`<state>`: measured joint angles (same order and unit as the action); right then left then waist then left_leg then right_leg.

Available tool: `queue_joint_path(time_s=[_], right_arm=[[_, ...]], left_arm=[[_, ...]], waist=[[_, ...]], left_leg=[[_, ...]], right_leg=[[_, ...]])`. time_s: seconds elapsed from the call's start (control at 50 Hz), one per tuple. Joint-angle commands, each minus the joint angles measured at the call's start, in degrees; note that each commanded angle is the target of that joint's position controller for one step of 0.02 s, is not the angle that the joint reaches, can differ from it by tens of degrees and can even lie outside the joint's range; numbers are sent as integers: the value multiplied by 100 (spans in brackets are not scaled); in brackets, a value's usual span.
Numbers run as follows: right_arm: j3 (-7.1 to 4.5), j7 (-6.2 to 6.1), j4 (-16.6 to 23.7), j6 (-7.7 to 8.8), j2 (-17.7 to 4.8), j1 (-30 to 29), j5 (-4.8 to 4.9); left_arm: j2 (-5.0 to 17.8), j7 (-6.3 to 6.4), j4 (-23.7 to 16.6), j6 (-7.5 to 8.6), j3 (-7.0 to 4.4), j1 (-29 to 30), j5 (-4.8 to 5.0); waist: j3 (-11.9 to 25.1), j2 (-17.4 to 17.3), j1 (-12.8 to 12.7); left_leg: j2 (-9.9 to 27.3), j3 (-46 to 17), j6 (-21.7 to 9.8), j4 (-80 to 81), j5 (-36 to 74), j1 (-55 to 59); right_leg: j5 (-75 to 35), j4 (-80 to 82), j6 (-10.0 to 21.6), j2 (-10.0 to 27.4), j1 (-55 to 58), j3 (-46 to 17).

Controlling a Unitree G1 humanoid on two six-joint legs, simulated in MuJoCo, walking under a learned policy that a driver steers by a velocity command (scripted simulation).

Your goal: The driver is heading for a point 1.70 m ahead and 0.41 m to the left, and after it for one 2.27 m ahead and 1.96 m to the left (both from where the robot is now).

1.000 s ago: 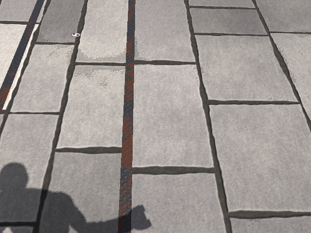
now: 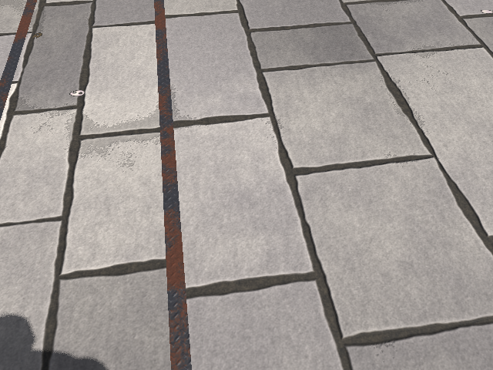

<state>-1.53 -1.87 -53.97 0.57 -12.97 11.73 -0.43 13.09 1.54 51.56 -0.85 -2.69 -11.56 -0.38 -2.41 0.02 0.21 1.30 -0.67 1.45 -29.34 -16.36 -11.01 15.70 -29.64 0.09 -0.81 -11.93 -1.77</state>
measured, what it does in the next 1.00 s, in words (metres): stands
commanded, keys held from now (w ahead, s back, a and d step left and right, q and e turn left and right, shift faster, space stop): no key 0.72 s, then w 0.28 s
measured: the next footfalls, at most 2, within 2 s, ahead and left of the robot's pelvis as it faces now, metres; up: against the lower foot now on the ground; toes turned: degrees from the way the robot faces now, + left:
right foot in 1.34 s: +0.35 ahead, -0.07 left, +0.00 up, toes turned +0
left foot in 1.66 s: +0.28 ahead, +0.14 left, +0.00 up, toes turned +2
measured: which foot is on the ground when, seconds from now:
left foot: down 0.00-1.00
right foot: down 0.00-1.00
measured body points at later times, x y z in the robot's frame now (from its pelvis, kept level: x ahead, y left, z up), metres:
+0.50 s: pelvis +0.00 +0.00 +0.00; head +0.01 +0.00 +0.45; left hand +0.04 +0.25 -0.15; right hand +0.03 -0.25 -0.15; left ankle +0.00 +0.13 -0.74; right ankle +0.00 -0.12 -0.74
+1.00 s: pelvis +0.04 +0.02 -0.01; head +0.04 +0.03 +0.44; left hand +0.01 +0.27 -0.17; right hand +0.05 -0.23 -0.16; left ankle +0.00 +0.13 -0.73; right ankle +0.00 -0.12 -0.74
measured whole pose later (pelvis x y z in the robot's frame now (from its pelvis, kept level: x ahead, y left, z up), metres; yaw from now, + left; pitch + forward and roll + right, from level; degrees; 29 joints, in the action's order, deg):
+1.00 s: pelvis +0.04 +0.02 -0.01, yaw +1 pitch +0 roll +0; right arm -1.3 -0.9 -61.5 4.7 -11.2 19.7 1.5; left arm 12.0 1.1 62.9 2.9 -2.2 -20.9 1.9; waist 1.1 0.8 -0.4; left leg -0.6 -0.1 -4.4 -35.4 -23.2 -12.9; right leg 22.2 -34.1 0.9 0.3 -12.4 -2.5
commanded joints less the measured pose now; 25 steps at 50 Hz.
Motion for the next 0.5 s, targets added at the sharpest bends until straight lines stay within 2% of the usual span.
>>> queue_joint_path(time_s=[0.02,0.26,0.5], right_arm=[[-135,-27,114,47,-651,43,7],[-101,-62,-326,16,-555,194,20],[-50,-79,-603,4,-454,408,29]], left_arm=[[573,36,-114,77,-110,43,8],[505,77,477,87,-51,-99,30],[420,85,836,84,16,-220,41]], waist=[[102,22,19],[31,-13,3],[-21,3,-9]], left_leg=[[116,-112,-101,531,669,-128],[37,-50,-106,588,712,-126],[-3,-23,-120,614,690,-165]], right_leg=[[-767,526,95,206,32,-215],[-802,587,90,182,46,-137],[-767,629,82,158,16,-77]])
